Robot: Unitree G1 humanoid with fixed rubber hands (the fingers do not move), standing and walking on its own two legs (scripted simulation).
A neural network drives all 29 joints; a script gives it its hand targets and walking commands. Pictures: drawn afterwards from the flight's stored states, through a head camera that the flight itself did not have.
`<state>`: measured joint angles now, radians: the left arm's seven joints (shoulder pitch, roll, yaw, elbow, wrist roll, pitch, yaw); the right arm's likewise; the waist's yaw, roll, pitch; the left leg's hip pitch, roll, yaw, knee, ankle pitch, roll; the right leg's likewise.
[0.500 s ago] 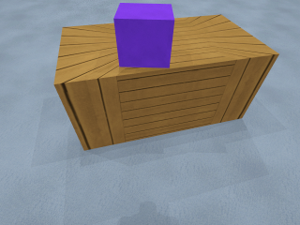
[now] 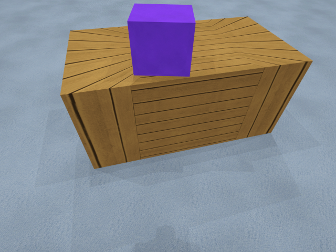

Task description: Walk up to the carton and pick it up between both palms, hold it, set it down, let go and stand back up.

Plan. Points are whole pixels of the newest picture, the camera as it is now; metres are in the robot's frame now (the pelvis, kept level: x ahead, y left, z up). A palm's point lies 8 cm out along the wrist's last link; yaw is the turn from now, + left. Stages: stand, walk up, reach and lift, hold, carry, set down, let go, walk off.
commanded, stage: stand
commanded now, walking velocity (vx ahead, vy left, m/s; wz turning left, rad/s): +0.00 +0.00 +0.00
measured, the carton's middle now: (162, 40) +1.11 +0.04 +0.01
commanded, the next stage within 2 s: walk up in 0.88 s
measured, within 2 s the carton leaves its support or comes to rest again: neither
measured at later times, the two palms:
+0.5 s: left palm out of the picture +0.02 +0.25 -0.13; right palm out of the picture +0.02 -0.25 -0.13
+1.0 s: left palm out of the picture +0.01 +0.25 -0.13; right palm out of the picture +0.01 -0.25 -0.13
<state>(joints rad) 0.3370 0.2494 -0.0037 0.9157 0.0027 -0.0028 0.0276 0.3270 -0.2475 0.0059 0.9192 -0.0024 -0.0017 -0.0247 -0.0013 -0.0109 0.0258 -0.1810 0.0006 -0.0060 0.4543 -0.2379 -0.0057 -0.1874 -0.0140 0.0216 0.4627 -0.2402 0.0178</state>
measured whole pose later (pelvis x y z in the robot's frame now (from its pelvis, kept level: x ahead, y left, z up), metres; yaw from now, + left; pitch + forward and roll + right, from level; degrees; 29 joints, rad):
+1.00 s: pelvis +0.00 +0.00 +0.00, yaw +0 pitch -2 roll +0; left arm 0.33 0.22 -0.01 0.98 0.00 -0.01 0.04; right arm 0.33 -0.22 0.01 0.99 0.00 0.00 -0.03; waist 0.00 -0.01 0.03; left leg -0.17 0.00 -0.01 0.44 -0.24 -0.01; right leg -0.18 -0.01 0.02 0.45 -0.24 0.02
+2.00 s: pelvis +0.32 -0.02 -0.02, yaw +13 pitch -4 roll +1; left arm 0.34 0.26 0.04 0.77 0.03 -0.03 0.00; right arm 0.44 -0.26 -0.05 0.76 -0.04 -0.02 0.00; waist 0.02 0.00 0.07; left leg -0.38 0.01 -0.01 1.27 -0.44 0.02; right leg -0.29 -0.06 -0.12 0.65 -0.29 -0.03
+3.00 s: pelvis +0.63 -0.06 -0.02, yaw +16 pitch -3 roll +1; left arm 0.31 0.27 0.01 0.67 0.02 0.01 0.01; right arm 0.31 -0.28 -0.02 0.67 -0.02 0.04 -0.01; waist 0.03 0.02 0.08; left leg -0.37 0.03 0.01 0.89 -0.51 -0.03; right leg -0.37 -0.05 -0.09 0.64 -0.23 -0.03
